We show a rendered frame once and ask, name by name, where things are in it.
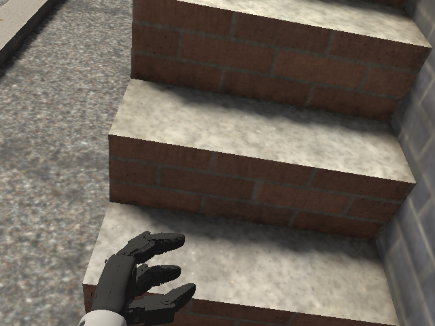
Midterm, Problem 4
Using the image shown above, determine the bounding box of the robot left forearm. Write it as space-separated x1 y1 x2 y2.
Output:
78 310 127 326

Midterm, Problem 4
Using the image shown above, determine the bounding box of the left robot hand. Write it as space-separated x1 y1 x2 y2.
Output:
90 231 196 326

